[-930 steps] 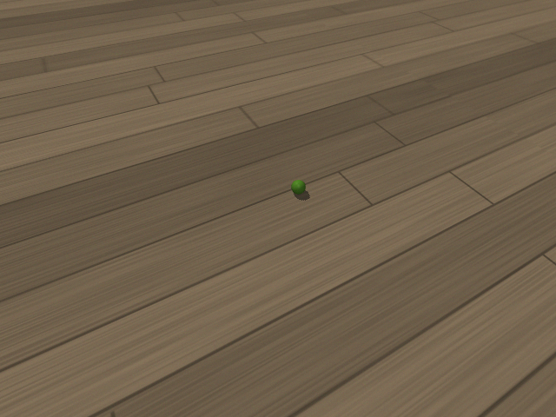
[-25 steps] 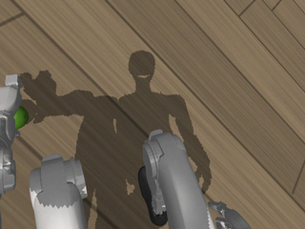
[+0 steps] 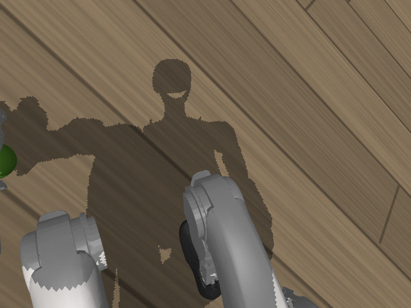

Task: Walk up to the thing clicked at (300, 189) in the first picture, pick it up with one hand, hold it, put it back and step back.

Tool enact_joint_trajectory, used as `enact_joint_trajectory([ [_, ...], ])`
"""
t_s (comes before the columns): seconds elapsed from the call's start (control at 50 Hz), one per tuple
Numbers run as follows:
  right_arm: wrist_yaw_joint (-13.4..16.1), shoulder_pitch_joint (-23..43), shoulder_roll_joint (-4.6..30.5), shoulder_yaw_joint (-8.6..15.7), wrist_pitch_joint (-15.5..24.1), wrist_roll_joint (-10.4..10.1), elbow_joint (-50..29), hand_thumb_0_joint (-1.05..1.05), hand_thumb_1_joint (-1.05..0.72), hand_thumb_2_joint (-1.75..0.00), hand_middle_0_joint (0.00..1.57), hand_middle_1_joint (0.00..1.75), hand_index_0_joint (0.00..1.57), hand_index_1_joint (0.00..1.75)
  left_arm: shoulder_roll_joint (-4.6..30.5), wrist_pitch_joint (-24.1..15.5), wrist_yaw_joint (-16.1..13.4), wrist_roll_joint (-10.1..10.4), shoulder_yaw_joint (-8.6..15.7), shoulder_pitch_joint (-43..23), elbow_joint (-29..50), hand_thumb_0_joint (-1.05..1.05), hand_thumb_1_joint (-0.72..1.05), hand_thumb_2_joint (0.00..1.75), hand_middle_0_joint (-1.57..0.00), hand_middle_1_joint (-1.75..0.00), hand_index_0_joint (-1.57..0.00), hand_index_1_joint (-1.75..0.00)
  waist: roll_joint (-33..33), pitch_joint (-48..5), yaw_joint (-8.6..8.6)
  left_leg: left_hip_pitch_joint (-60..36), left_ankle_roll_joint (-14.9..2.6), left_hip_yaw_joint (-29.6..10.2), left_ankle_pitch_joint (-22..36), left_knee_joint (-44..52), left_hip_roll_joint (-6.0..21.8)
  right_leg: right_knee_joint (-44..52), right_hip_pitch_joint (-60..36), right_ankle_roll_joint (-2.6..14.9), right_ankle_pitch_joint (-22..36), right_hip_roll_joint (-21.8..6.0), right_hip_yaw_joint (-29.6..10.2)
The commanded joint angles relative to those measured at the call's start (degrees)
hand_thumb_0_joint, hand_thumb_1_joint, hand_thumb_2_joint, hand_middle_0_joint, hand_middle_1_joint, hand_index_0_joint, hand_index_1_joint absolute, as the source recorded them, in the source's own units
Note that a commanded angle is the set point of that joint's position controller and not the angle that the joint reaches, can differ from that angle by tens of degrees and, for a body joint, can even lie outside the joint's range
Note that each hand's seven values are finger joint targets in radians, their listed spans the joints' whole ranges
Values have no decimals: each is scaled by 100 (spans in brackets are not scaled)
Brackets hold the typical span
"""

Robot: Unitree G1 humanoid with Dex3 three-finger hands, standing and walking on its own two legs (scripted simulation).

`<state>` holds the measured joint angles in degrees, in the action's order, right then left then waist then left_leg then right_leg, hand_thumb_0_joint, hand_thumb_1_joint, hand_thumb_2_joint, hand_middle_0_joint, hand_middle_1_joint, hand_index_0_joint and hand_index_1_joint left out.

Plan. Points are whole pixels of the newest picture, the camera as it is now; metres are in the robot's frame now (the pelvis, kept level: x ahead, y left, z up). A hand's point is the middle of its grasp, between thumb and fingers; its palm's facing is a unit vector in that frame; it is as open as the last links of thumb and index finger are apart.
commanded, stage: rest palm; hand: left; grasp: from above
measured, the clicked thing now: out of the picture +0.44 +0.29 -0.27
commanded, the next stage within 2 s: close in 0.28 s
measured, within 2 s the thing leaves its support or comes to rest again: neither
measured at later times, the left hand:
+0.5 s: hand out of the picture +0.44 +0.29 -0.24, palm faces -0.43 -0.15 -0.89, open 13.6 cm
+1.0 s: hand out of the picture +0.44 +0.29 -0.24, palm faces -0.41 -0.14 -0.90, open 11.7 cm
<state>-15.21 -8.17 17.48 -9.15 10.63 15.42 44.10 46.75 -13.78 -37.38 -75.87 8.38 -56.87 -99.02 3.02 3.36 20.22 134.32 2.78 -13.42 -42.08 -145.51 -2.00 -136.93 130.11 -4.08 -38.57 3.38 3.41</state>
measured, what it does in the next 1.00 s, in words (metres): stands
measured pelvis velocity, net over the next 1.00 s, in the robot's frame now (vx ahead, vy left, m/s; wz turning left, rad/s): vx -0.01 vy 0.01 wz -0.05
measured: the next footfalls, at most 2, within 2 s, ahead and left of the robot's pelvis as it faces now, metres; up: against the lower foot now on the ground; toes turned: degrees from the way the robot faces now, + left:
none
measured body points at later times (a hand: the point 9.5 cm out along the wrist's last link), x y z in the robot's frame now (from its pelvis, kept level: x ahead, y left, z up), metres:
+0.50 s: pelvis +0.00 +0.01 +0.00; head +0.26 +0.12 +0.35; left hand +0.46 +0.29 -0.19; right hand +0.02 -0.25 -0.07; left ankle +0.06 +0.13 -0.27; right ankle +0.11 -0.14 -0.27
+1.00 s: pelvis -0.01 +0.01 -0.01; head +0.25 +0.12 +0.34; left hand +0.46 +0.29 -0.19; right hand +0.03 -0.25 -0.06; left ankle +0.06 +0.13 -0.27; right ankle +0.11 -0.14 -0.27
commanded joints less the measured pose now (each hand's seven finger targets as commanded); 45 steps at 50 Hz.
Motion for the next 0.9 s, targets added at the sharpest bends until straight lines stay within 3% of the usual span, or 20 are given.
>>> enact_joint_trajectory([
  [0.0, -27, -1021, 1751, 451, 86, 39, 24, 0, -89, -90, 20, 30, 20, 30, 1065, -13, -370, 15, -105, -1751, 323, 0, -50, 98, -7, -99, -7, -99, -2258, -3330, 312, -2701, -346, 842, 1051, 1475, 118, 1132, -1772, 496, 1318, 94, 1019],
  [0.02, -27, -987, 1786, 440, 100, 50, 36, 0, -89, -90, 20, 30, 20, 30, 1128, 7, -408, -7, -95, -1707, 372, 0, -50, 98, -7, -99, -7, -99, -2306, -3411, 270, -2723, -354, 834, 1106, 1480, 129, 1190, -1865, 492, 1368, 119, 1008],
  [0.04, -26, -1002, 1778, 397, 110, 40, 72, 0, -89, -90, 20, 30, 20, 30, 1366, 34, -462, 0, 66, -1663, 243, 0, -50, 99, -8, -99, -8, -99, -2187, -3372, 244, -2573, -371, 818, 1048, 1441, 133, 1201, -1905, 494, 1333, 122, 1006],
  [0.08, -77, -1023, 1816, 408, 159, 75, 54, 0, -89, -90, 20, 30, 20, 30, 1313, 101, -476, -71, 29, -1684, 239, 0, -49, 100, -7, -101, -7, -100, -2290, -3357, 296, -2751, -348, 833, 1170, 1423, 136, 1081, -1858, 470, 1419, 92, 1031],
  [0.2, -184, -890, 1889, 328, 271, 115, 21, 0, -90, -90, 20, 30, 20, 30, 1404, 207, -465, 0, 52, -1760, 155, 0, -48, 96, -8, -101, -9, -100, -2448, -3191, 366, -2720, -325, 724, 1076, 1493, 156, 1028, -1784, 467, 1311, 94, 1111],
  [0.28, -229, -900, 1939, 295, 288, 146, -9, 0, -90, -90, 20, 30, 20, 30, 1491, 220, -454, 60, 142, -1575, 167, 0, -49, 96, -7, -103, -8, -102, -2516, -3371, 299, -2859, -294, 648, 1229, 1550, 167, 1010, -1916, 472, 1434, 109, 1140],
  [0.3, -240, -853, 1945, 322, 324, 125, -17, 0, -90, -90, 20, 30, 20, 30, 1332, 212, -408, 89, -25, -1732, 215, 0, -50, 97, -8, -103, -8, -102, -2537, -3277, 384, -2871, -287, 651, 1165, 1488, 173, 957, -1828, 473, 1426, 94, 1135],
  [0.36, -268, -878, 1944, 253, 345, 138, -10, 0, -90, -90, 20, 30, 20, 30, 1436, 138, -373, 123, 1, -1699, 236, 0, -49, 95, -7, -103, -8, -102, -2521, -3273, 384, -2810, -292, 601, 1156, 1516, 187, 1039, -1931, 470, 1425, 125, 1143],
  [0.4, -289, -932, 1914, 201, 355, 145, 0, 0, -90, -90, 20, 30, 20, 30, 1478, 84, -367, 112, -7, -1723, 254, 0, -37, 89, -13, -106, -16, -102, -2460, -3296, 420, -2786, -307, 626, 1240, 1443, 183, 1048, -2057, 462, 1517, 123, 1137],
  [0.42, -285, -913, 1953, 206, 348, 141, -2, 0, -90, -90, 20, 30, 20, 30, 1507, 73, -401, 117, 45, -1579, 242, 0, -35, 91, -15, -106, -18, -103, -2503, -3362, 358, -2908, -279, 576, 1347, 1500, 196, 1009, -2037, 464, 1582, 130, 1161],
  [0.52, -330, -817, 1914, 125, 394, 149, -13, 0, -90, -90, 20, 30, 20, 30, 1316, 9, -499, 97, -178, -1730, 193, 0, -33, 83, -14, -105, -18, -100, -2550, -3211, 466, -2812, -270, 558, 1359, 1393, 216, 983, -2018, 470, 1659, 156, 1188],
  [0.58, -323, -824, 1980, 89, 413, 140, 9, 0, -90, -90, 20, 30, 20, 30, 1565, 9, -621, 45, -49, -1731, 110, 0, -28, 87, -19, -105, -22, -101, -2501, -3130, 440, -2759, -271, 541, 1268, 1444, 222, 1031, -2037, 482, 1560, 160, 1188],
  [0.62, -354, -776, 2039, 132, 459, 202, -37, 0, -90, -90, 20, 30, 20, 30, 1471, 44, -656, -8, -82, -1676, 31, 0, -24, 85, -21, -105, -25, -100, -2567, -3066, 474, -2858, -246, 513, 1247, 1477, 229, 999, -1899, 470, 1503, 161, 1240],
  [0.64, -384, -705, 1982, 40, 494, 188, -62, 0, -89, -90, 20, 30, 20, 30, 1476, 61, -661, 7, -83, -1673, -58, 0, -22, 86, -22, -105, -26, -101, -2550, -2906, 473, -2839, -233, 462, 1171, 1491, 228, 924, -1804, 465, 1429, 121, 1264],
  [0.7, -396, -680, 2064, 71, 526, 197, -60, 0, -90, -90, 20, 30, 20, 30, 1621, 107, -698, -27, -54, -1643, -12, 0, -20, 80, -23, -103, -28, -98, -2554, -3027, 453, -2851, -246, 484, 1141, 1498, 236, 1019, -1961, 462, 1431, 171, 1220],
  [0.74, -437, -749, 2078, 26, 549, 207, -91, 0, -90, -90, 20, 30, 20, 30, 1680, 141, -726, -13, 33, -1641, -48, 0, -20, 80, -24, -101, -28, -96, -2513, -3046, 483, -2858, -256, 470, 1256, 1459, 236, 991, -2031, 444, 1537, 151, 1220],
  [0.88, -431, -688, 2164, 60, 665, 158, -82, 0, -90, -90, 20, 30, 20, 30, 1793, 212, -597, 154, -13, -1733, 37, 0, -12, 76, -31, -97, -36, -93, -2537, -2919, 519, -2725, -279, 508, 986, 1437, 242, 1081, -2026, 452, 1306, 144, 1189],
])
